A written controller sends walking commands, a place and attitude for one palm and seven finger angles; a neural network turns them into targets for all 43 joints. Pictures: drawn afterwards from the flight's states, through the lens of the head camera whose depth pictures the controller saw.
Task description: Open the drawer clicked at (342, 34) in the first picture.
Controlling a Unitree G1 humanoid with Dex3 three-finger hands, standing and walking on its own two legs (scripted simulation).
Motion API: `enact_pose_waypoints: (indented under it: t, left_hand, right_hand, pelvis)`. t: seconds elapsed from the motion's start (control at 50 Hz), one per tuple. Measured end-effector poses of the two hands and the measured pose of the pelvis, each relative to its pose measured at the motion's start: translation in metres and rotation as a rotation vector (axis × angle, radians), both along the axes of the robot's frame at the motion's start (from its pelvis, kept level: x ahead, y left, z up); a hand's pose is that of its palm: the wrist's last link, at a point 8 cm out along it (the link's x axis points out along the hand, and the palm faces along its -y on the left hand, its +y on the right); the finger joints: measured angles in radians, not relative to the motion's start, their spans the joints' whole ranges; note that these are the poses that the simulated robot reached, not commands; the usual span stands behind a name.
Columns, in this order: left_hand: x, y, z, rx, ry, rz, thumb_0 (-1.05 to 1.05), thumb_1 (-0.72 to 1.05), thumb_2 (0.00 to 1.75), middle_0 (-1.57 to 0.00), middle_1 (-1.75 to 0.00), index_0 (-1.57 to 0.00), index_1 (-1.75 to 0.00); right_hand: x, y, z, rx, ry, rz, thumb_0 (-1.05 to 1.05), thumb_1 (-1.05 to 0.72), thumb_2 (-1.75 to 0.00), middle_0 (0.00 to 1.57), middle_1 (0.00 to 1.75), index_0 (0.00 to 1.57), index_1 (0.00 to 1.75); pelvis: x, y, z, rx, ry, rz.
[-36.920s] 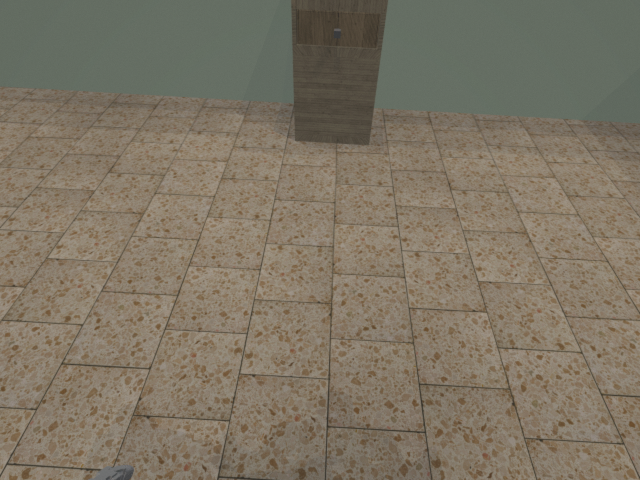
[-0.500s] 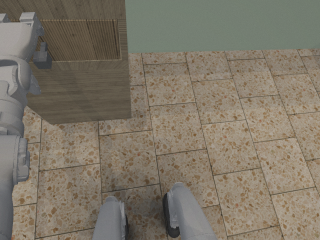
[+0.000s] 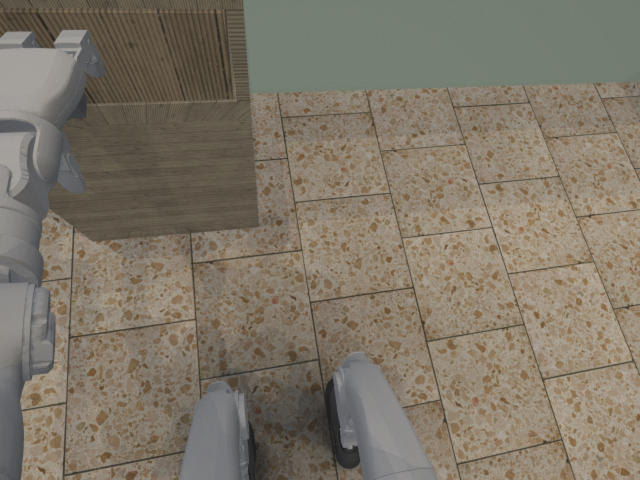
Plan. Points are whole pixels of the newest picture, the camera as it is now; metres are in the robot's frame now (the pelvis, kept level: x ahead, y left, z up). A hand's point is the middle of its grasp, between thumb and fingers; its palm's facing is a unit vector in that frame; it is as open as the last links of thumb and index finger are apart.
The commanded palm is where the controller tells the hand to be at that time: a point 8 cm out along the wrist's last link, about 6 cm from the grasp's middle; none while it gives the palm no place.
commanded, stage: lower the fingers behind the handle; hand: left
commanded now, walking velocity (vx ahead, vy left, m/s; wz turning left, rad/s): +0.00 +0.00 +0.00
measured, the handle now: (68, 87) +0.61 +0.24 -0.01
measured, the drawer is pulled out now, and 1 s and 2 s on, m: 0.00 0.00 0.00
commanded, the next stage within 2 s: close the thumb around the handle in 0.94 s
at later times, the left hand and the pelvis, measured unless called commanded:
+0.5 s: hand (71, 132) +0.55 +0.24 -0.02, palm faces -0.15 +0.02 -0.99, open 13.8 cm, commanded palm +0.55 +0.22 +0.02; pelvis +0.00 -0.01 -0.01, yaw +0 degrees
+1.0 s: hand (74, 126) +0.56 +0.24 -0.02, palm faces -0.13 +0.02 -0.99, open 13.8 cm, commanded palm +0.57 +0.22 +0.01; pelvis -0.01 -0.01 -0.02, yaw +0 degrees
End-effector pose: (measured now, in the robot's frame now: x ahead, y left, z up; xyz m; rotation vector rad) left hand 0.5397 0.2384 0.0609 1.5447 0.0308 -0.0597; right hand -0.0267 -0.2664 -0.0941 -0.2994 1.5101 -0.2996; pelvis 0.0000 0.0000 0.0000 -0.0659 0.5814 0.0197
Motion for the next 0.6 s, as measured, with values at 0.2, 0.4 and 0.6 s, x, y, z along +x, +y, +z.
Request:
enact_pose_waypoints:
  t: [0.2,0.4,0.6]
  left_hand:
    - [0.003,0.0,-0.014,0.061,-0.056,0.119,0.0,-0.49,0.3,-0.32,-1.22,-0.31,-1.22]
    - [0.008,-0.001,-0.011,0.047,0.081,0.127,0.0,-0.49,0.3,-0.32,-1.2,-0.32,-1.22]
    - [-0.002,0.004,-0.034,0.021,-0.003,0.023,0.0,-0.49,0.3,-0.3,-1.2,-0.32,-1.2]
  right_hand:
    - [0.012,0.003,-0.019,0.052,-0.001,0.016,0.0,-0.91,-0.9,0.21,0.3,0.21,0.3]
    - [0.015,-0.004,-0.009,0.023,-0.045,0.003,0.0,-0.91,-0.9,0.21,0.3,0.21,0.3]
    - [0.013,-0.01,-0.03,0.017,-0.001,0.032,0.0,-0.91,-0.9,0.21,0.3,0.2,0.3]
  pelvis:
    - [-0.005,-0.003,-0.009,-0.006,0.02,0.011]
    - [0.0,-0.007,-0.003,0.001,-0.004,-0.001]
    - [0.0,-0.007,-0.025,0.001,0.035,-0.004]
